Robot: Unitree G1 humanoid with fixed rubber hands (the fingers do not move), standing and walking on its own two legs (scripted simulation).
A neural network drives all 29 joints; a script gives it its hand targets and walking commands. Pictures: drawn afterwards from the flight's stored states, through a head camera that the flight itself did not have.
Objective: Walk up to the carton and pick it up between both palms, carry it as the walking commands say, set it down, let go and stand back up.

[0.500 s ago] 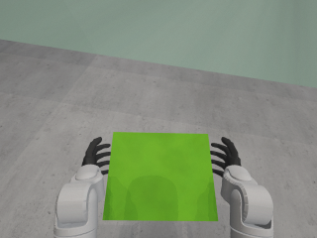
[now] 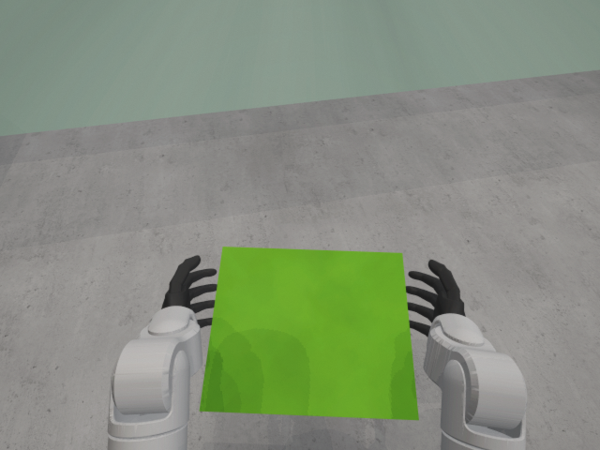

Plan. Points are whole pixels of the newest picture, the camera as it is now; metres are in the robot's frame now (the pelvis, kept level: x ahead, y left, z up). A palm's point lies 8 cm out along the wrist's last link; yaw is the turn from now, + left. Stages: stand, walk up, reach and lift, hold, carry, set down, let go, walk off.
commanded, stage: carry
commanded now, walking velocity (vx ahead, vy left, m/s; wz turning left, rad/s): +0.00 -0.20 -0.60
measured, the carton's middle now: (308, 335) +0.28 -0.01 -0.01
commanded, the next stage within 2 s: none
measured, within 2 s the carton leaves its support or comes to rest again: neither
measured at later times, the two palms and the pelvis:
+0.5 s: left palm (374, 328) +0.24 -0.08 +0.11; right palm out of the picture +0.14 -0.37 +0.11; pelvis -0.06 -0.14 +0.00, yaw -19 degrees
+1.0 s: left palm (576, 424) +0.14 -0.24 +0.12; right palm out of the picture -0.03 -0.50 +0.13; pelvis -0.16 -0.23 +0.02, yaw -37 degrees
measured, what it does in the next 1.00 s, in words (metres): steps to the right, turning right: left foot, then right foot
